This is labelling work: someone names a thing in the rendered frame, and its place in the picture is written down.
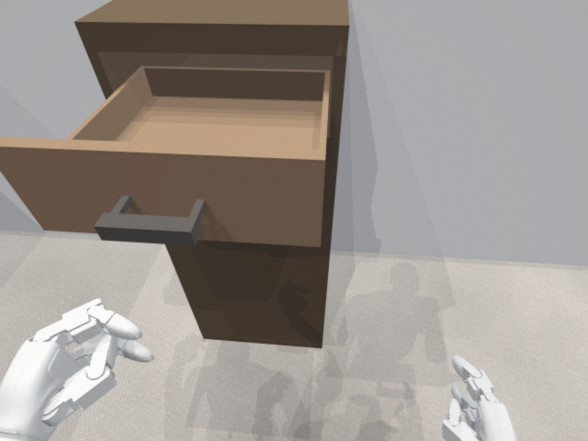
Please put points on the handle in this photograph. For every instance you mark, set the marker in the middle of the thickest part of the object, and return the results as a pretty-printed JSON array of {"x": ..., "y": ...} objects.
[{"x": 121, "y": 227}]

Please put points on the drawer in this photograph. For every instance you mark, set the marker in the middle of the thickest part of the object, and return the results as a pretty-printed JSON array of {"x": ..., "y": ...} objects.
[{"x": 251, "y": 142}]

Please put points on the robot left hand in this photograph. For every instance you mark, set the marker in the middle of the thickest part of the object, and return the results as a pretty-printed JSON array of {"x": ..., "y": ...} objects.
[{"x": 30, "y": 402}]

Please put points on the cabinet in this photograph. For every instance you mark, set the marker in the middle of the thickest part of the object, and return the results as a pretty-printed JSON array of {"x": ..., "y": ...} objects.
[{"x": 243, "y": 292}]

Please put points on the robot right hand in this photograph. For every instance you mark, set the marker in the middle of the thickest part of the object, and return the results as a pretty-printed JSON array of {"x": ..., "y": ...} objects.
[{"x": 487, "y": 418}]

